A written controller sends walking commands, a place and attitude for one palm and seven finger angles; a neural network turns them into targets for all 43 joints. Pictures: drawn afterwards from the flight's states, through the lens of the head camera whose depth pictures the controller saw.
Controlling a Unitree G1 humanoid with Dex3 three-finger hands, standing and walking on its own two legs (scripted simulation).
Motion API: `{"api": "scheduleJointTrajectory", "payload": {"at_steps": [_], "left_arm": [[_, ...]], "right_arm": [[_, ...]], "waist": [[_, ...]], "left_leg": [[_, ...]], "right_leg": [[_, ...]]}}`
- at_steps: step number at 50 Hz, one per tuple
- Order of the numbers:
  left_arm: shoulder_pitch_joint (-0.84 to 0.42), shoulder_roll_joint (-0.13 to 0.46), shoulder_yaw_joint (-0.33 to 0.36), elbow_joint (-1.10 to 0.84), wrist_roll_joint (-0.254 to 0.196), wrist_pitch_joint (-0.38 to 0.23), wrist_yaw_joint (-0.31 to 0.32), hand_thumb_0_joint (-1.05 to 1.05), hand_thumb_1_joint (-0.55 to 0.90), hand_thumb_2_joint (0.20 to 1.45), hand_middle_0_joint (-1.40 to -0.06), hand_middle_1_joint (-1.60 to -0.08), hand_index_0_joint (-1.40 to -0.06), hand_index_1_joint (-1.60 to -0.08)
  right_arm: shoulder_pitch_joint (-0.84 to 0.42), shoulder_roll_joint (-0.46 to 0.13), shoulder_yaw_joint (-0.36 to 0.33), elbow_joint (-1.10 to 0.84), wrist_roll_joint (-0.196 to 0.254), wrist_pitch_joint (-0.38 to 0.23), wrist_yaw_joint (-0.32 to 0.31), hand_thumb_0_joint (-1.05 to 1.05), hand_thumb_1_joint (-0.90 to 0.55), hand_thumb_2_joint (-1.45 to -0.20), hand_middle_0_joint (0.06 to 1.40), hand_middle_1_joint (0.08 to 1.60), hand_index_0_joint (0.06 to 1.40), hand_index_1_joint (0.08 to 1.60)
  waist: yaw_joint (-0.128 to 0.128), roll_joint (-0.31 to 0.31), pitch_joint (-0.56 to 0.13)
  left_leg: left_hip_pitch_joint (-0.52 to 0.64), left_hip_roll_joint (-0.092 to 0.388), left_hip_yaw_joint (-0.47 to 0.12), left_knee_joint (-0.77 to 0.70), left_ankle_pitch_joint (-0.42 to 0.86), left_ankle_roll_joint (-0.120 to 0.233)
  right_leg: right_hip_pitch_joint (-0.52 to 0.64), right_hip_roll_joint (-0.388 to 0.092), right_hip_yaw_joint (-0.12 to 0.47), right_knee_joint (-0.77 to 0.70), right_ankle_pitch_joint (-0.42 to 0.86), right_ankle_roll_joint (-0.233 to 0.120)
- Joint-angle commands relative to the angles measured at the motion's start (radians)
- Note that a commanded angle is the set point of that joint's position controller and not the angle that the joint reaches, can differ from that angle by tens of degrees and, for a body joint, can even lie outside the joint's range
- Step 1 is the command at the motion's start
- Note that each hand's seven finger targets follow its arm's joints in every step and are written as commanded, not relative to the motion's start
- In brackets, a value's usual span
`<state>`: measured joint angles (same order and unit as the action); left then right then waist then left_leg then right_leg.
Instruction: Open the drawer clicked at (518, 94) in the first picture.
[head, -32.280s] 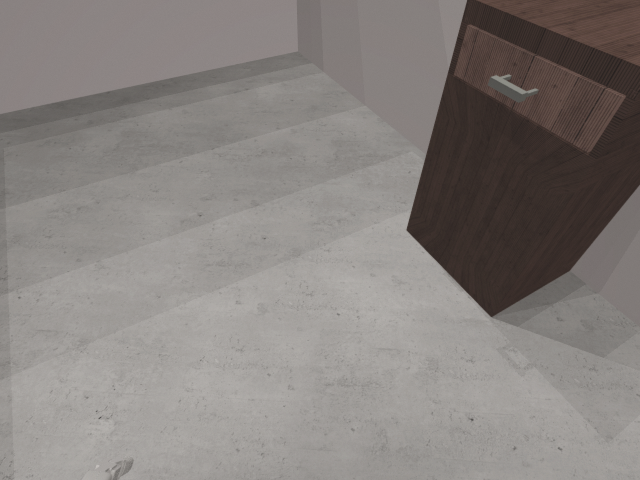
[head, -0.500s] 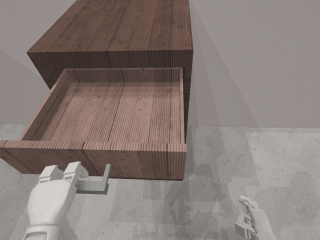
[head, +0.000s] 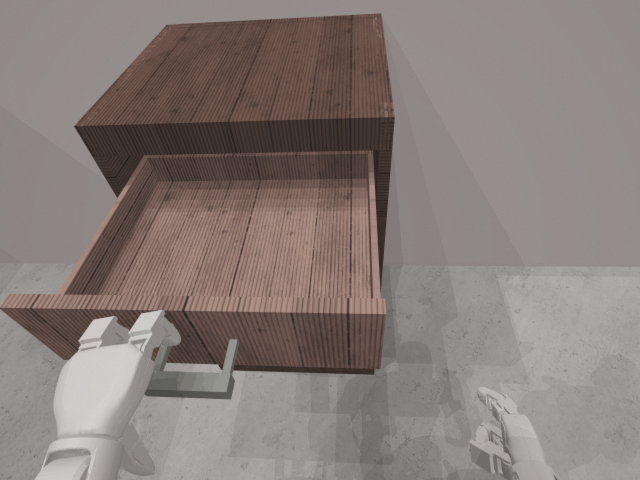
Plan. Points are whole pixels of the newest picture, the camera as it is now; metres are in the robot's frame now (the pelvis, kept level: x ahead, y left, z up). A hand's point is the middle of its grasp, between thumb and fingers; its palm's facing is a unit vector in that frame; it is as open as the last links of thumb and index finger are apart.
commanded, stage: lift the hand off the handle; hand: left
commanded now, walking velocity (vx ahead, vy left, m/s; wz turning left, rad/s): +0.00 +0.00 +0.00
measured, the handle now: (193, 366) +0.23 +0.19 +0.04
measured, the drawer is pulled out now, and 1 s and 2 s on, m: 0.30 0.30 0.30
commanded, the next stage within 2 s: draw the hand back to the body in 0.94 s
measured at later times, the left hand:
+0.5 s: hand (108, 353) +0.20 +0.24 +0.14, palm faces +0.13 -0.13 -0.98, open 13.8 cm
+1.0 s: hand (92, 336) +0.20 +0.23 +0.18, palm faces +0.13 -0.13 -0.98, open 13.9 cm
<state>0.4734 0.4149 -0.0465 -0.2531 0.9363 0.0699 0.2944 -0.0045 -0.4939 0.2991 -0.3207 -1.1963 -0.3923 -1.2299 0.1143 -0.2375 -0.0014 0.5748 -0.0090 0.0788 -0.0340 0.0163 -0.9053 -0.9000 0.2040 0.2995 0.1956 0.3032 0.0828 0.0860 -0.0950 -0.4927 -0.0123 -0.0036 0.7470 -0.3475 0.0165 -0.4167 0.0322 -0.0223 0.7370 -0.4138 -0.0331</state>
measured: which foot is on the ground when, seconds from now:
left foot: down 0.00-1.00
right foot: down 0.00-1.00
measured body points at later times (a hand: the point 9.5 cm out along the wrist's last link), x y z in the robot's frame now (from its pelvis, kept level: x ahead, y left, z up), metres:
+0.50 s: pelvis +0.01 +0.01 +0.02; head +0.00 -0.04 +0.47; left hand +0.19 +0.24 +0.19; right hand +0.25 -0.18 -0.06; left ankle +0.02 +0.11 -0.71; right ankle -0.02 -0.10 -0.71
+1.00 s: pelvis +0.00 +0.00 +0.02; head -0.02 -0.06 +0.47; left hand +0.18 +0.23 +0.23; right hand +0.24 -0.19 -0.06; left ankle +0.02 +0.11 -0.71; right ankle -0.02 -0.10 -0.71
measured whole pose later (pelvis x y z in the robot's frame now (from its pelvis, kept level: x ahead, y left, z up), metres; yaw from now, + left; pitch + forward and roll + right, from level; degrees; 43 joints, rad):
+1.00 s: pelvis +0.00 +0.00 +0.02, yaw +1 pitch -1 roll +0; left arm 0.41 0.56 0.06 -0.59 0.76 0.21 -0.05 0.00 -0.50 0.30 -0.32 -1.20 -0.32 -1.20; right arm 0.08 -0.26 0.06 0.54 0.04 0.10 0.00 0.02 -0.91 -0.90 0.20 0.30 0.19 0.30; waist 0.10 0.13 -0.04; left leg -0.25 -0.02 -0.02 0.52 -0.25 0.01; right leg -0.17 0.03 -0.03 0.51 -0.31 -0.03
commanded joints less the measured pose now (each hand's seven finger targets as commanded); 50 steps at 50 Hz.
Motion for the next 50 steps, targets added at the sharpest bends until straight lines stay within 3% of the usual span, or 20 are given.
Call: {"api": "scheduleJointTrajectory", "payload": {"at_steps": [1, 4, 6, 10, 16, 19, 21, 24, 26, 29, 31, 32, 35, 36, 39, 41, 44, 48, 49, 50], "left_arm": [[-0.136, 0.174, 0.125, -0.283, 0.001, 0.015, 0.023, 0.000, -0.500, 0.300, -0.300, -1.200, -0.300, -1.200], [-0.169, 0.169, 0.101, -0.333, 0.012, 0.014, -0.001, 0.000, -0.500, 0.300, -0.300, -1.200, -0.300, -1.200], [-0.131, 0.203, 0.139, -0.371, 0.002, 0.019, -0.013, 0.000, -0.500, 0.300, -0.300, -1.200, -0.300, -1.200], [-0.089, 0.172, 0.111, -0.417, -0.011, 0.023, -0.044, 0.000, -0.500, 0.300, -0.300, -1.200, -0.300, -1.200], [-0.056, 0.220, 0.173, -0.435, -0.030, 0.063, -0.090, 0.000, -0.500, 0.300, -0.300, -1.200, -0.300, -1.200], [-0.049, 0.216, 0.160, -0.427, -0.048, 0.079, -0.123, 0.000, -0.500, 0.300, -0.300, -1.200, -0.300, -1.200], [-0.056, 0.228, 0.173, -0.464, -0.059, 0.098, -0.145, 0.000, -0.500, 0.300, -0.300, -1.200, -0.300, -1.200], [-0.061, 0.215, 0.137, -0.494, -0.076, 0.105, -0.183, 0.000, -0.500, 0.300, -0.300, -1.200, -0.300, -1.200], [-0.048, 0.261, 0.189, -0.530, -0.083, 0.114, -0.193, 0.000, -0.500, 0.300, -0.300, -1.200, -0.300, -1.200], [-0.050, 0.255, 0.178, -0.546, -0.081, 0.106, -0.208, 0.000, -0.500, 0.300, -0.300, -1.200, -0.300, -1.200], [-0.049, 0.288, 0.224, -0.599, -0.088, 0.109, -0.202, 0.000, -0.500, 0.300, -0.300, -1.200, -0.300, -1.200], [-0.029, 0.264, 0.199, -0.593, -0.093, 0.107, -0.210, 0.000, -0.500, 0.300, -0.300, -1.200, -0.300, -1.200], [-0.069, 0.311, 0.250, -0.578, -0.104, 0.110, -0.216, 0.000, -0.500, 0.300, -0.300, -1.200, -0.300, -1.200], [-0.083, 0.338, 0.289, -0.579, -0.121, 0.120, -0.216, 0.000, -0.500, 0.300, -0.300, -1.200, -0.300, -1.200], [-0.111, 0.298, 0.240, -0.550, -0.139, 0.121, -0.241, 0.000, -0.500, 0.300, -0.300, -1.200, -0.300, -1.200], [-0.135, 0.342, 0.288, -0.586, -0.167, 0.130, -0.253, 0.000, -0.500, 0.300, -0.300, -1.200, -0.300, -1.200], [-0.116, 0.288, 0.221, -0.500, -0.173, 0.137, -0.293, 0.000, -0.500, 0.300, -0.300, -1.200, -0.300, -1.200], [-0.186, 0.345, 0.260, -0.485, -0.152, 0.128, -0.313, 0.000, -0.500, 0.300, -0.300, -1.200, -0.300, -1.200], [-0.172, 0.322, 0.236, -0.482, -0.158, 0.118, -0.319, 0.000, -0.500, 0.300, -0.300, -1.200, -0.300, -1.200], [-0.195, 0.361, 0.268, -0.529, -0.147, 0.105, -0.312, 0.000, -0.500, 0.300, -0.300, -1.200, -0.300, -1.200]], "right_arm": [[-0.172, -0.082, -0.017, -0.189, 0.009, -0.053, -0.006, 0.000, -0.900, -0.900, 0.200, 0.300, 0.200, 0.300], [-0.160, -0.079, -0.013, -0.187, 0.005, -0.053, -0.004, 0.000, -0.900, -0.900, 0.200, 0.300, 0.200, 0.300], [-0.176, -0.082, -0.007, -0.200, 0.010, -0.056, -0.004, 0.000, -0.900, -0.900, 0.200, 0.300, 0.200, 0.300], [-0.162, -0.080, -0.004, -0.203, 0.010, -0.047, 0.009, 0.000, -0.900, -0.900, 0.200, 0.300, 0.200, 0.300], [-0.203, -0.084, 0.008, -0.218, 0.027, -0.031, 0.017, 0.000, -0.900, -0.900, 0.200, 0.300, 0.200, 0.300], [-0.180, -0.085, 0.005, -0.210, 0.030, -0.017, 0.020, 0.000, -0.900, -0.900, 0.200, 0.300, 0.200, 0.300], [-0.222, -0.090, 0.015, -0.227, 0.041, -0.016, 0.025, 0.000, -0.900, -0.900, 0.200, 0.300, 0.200, 0.300], [-0.192, -0.092, 0.011, -0.227, 0.038, -0.008, 0.028, 0.000, -0.900, -0.900, 0.200, 0.300, 0.200, 0.300], [-0.227, -0.098, 0.021, -0.245, 0.046, -0.013, 0.028, 0.000, -0.900, -0.900, 0.200, 0.300, 0.200, 0.300], [-0.197, -0.096, 0.017, -0.243, 0.040, -0.003, 0.032, 0.000, -0.900, -0.900, 0.200, 0.300, 0.200, 0.300], [-0.232, -0.101, 0.024, -0.259, 0.052, -0.013, 0.037, 0.000, -0.900, -0.900, 0.200, 0.300, 0.200, 0.300], [-0.202, -0.093, 0.025, -0.254, 0.043, -0.009, 0.040, 0.000, -0.900, -0.900, 0.200, 0.300, 0.200, 0.300], [-0.205, -0.100, 0.022, -0.247, 0.048, -0.005, 0.040, 0.000, -0.900, -0.900, 0.200, 0.300, 0.200, 0.300], [-0.242, -0.101, 0.025, -0.249, 0.059, -0.014, 0.038, 0.000, -0.900, -0.900, 0.200, 0.300, 0.200, 0.300], [-0.218, -0.098, 0.018, -0.234, 0.052, -0.012, 0.041, 0.000, -0.900, -0.900, 0.200, 0.300, 0.200, 0.300], [-0.260, -0.101, 0.025, -0.248, 0.068, -0.031, 0.040, 0.000, -0.900, -0.900, 0.200, 0.300, 0.200, 0.300], [-0.223, -0.101, 0.023, -0.227, 0.057, -0.021, 0.037, 0.000, -0.900, -0.900, 0.200, 0.300, 0.200, 0.300], [-0.227, -0.102, 0.029, -0.222, 0.059, -0.032, 0.032, 0.000, -0.900, -0.900, 0.200, 0.300, 0.200, 0.300], [-0.226, -0.103, 0.029, -0.225, 0.052, -0.030, 0.029, 0.000, -0.900, -0.900, 0.200, 0.300, 0.200, 0.300], [-0.225, -0.104, 0.031, -0.234, 0.054, -0.035, 0.029, 0.000, -0.900, -0.900, 0.200, 0.300, 0.200, 0.300]], "waist": [[0.003, -0.049, -0.131], [0.004, -0.037, -0.125], [0.019, -0.004, -0.159], [0.016, -0.026, -0.122], [0.025, -0.038, -0.096], [0.021, -0.071, -0.083], [0.022, -0.026, -0.090], [0.015, -0.030, -0.080], [0.025, -0.024, -0.091], [0.026, -0.043, -0.069], [0.033, 0.008, -0.087], [0.036, -0.002, -0.086], [0.029, -0.055, -0.060], [0.030, -0.019, -0.059], [0.024, -0.018, -0.035], [0.024, -0.009, -0.054], [0.015, -0.065, -0.007], [0.016, -0.084, -0.025], [0.018, -0.085, -0.021], [0.024, -0.078, -0.055]], "left_leg": [[0.213, 0.001, -0.012, -0.126, 0.166, 0.012], [0.240, 0.002, -0.009, -0.141, 0.188, 0.013], [0.267, 0.005, -0.008, -0.147, 0.225, 0.010], [0.280, 0.011, -0.005, -0.158, 0.287, 0.008], [0.293, 0.022, -0.007, -0.191, 0.291, 0.004], [0.294, 0.018, 0.001, -0.210, 0.308, 0.007], [0.308, 0.026, -0.005, -0.218, 0.314, 0.002], [0.315, 0.022, 0.000, -0.231, 0.340, 0.007], [0.322, 0.033, -0.005, -0.233, 0.338, 0.003], [0.317, 0.029, -0.001, -0.246, 0.343, 0.007], [0.333, 0.042, -0.007, -0.242, 0.357, 0.000], [0.328, 0.031, -0.002, -0.245, 0.349, 0.004], [0.330, 0.030, 0.004, -0.252, 0.329, 0.002], [0.330, 0.035, -0.001, -0.255, 0.302, -0.002], [0.329, 0.018, 0.001, -0.268, 0.299, 0.004], [0.341, 0.025, -0.003, -0.263, 0.295, -0.001], [0.315, 0.012, 0.001, -0.281, 0.271, 0.006], [0.327, 0.016, 0.004, -0.279, 0.245, 0.005], [0.324, 0.007, 0.004, -0.278, 0.248, 0.010], [0.340, 0.010, 0.007, -0.270, 0.253, 0.008]], "right_leg": [[-0.010, -0.009, 0.013, -0.177, 0.202, 0.003], [-0.002, -0.011, 0.001, -0.187, 0.203, 0.003], [0.041, -0.012, 0.010, -0.195, 0.245, -0.003], [0.051, -0.014, -0.004, -0.207, 0.297, 0.005], [0.106, -0.016, 0.007, -0.241, 0.329, 0.005], [0.132, -0.019, -0.003, -0.253, 0.352, 0.015], [0.148, -0.022, 0.006, -0.260, 0.352, 0.011], [0.163, -0.025, -0.008, -0.272, 0.370, 0.017], [0.181, -0.026, 0.002, -0.274, 0.377, 0.015], [0.178, -0.025, -0.014, -0.285, 0.359, 0.018], [0.190, -0.027, 0.001, -0.284, 0.367, 0.011], [0.192, -0.028, -0.014, -0.286, 0.356, 0.014], [0.185, -0.032, -0.005, -0.304, 0.356, 0.022], [0.193, -0.027, 0.007, -0.306, 0.335, 0.016], [0.188, -0.026, -0.006, -0.322, 0.321, 0.022], [0.203, -0.030, 0.011, -0.320, 0.338, 0.022], [0.187, -0.029, -0.007, -0.338, 0.308, 0.033], [0.192, -0.039, 0.010, -0.346, 0.271, 0.032], [0.195, -0.035, 0.004, -0.348, 0.285, 0.034], [0.202, -0.045, 0.015, -0.347, 0.294, 0.035]]}}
